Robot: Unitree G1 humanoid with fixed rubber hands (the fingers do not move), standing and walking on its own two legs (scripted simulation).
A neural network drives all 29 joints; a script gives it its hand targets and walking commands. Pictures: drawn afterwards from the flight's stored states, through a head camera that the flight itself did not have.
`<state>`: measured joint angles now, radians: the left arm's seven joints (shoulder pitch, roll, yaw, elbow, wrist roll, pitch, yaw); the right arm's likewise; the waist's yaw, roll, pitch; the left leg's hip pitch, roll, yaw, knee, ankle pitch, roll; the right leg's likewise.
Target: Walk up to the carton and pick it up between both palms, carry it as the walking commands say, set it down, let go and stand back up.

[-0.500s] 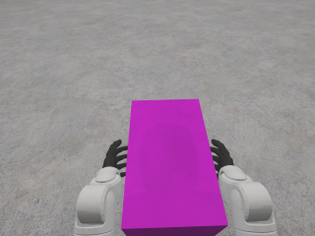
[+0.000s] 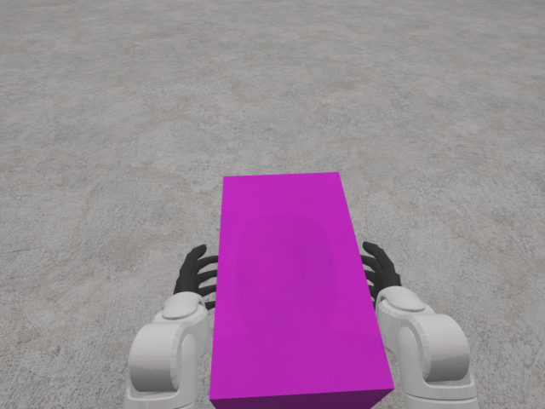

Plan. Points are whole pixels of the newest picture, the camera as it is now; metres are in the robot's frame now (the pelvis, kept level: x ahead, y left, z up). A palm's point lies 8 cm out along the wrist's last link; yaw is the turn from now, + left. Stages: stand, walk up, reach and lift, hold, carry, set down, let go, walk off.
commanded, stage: carry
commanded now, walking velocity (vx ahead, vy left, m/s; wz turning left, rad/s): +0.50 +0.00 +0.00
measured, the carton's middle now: (286, 310) +0.27 +0.01 +0.02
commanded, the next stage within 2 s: none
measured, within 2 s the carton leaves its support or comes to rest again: neither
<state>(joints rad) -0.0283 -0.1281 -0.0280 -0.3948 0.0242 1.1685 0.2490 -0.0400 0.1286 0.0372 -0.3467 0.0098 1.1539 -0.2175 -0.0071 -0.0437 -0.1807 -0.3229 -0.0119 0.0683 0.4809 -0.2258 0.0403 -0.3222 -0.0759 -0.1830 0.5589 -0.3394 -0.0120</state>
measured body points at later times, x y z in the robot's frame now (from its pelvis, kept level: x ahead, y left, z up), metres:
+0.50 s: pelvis +0.23 -0.03 +0.01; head +0.25 -0.04 +0.46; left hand +0.48 +0.10 +0.07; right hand +0.49 -0.16 +0.07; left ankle +0.18 +0.08 -0.67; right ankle +0.20 -0.10 -0.74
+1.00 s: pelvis +0.56 +0.00 +0.01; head +0.58 +0.00 +0.46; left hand +0.83 +0.12 +0.08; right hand +0.81 -0.14 +0.07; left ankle +0.50 +0.10 -0.74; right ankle +0.62 -0.10 -0.69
